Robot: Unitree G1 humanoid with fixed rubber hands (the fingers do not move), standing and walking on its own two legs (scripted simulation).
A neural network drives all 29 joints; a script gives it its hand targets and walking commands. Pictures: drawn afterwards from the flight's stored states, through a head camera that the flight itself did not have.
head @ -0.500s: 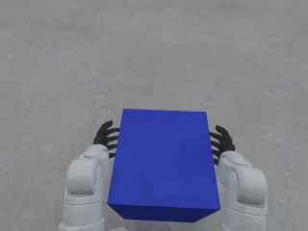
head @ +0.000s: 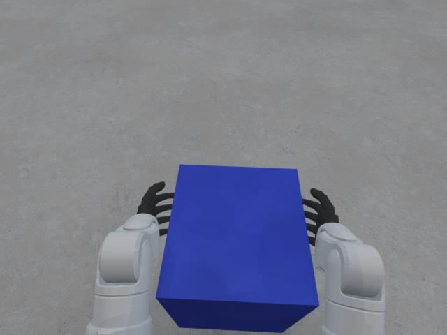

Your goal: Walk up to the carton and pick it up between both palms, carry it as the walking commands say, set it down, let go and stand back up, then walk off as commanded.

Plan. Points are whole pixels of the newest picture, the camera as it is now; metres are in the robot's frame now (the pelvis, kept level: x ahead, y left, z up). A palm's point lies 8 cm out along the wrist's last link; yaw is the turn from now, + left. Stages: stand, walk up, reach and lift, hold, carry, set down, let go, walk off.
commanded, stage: carry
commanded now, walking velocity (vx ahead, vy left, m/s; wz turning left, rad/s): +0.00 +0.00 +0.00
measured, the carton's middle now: (234, 253) +0.26 -0.01 +0.00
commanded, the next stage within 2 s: hold in 1.62 s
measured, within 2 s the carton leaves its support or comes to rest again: neither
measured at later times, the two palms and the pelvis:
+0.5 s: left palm (142, 237) +0.25 +0.13 +0.10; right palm (331, 236) +0.25 -0.16 +0.09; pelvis -0.02 -0.01 +0.00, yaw +0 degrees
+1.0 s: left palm (131, 234) +0.25 +0.15 +0.09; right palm (315, 233) +0.25 -0.14 +0.09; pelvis -0.02 +0.00 +0.00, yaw +0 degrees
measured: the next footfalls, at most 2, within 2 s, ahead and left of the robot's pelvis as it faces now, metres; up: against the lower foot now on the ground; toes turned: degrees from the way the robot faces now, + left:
left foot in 0.06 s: +0.04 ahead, +0.12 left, +0.00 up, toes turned -1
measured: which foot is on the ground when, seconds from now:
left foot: up 0.00-0.04, down 0.06-1.00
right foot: down 0.00-1.00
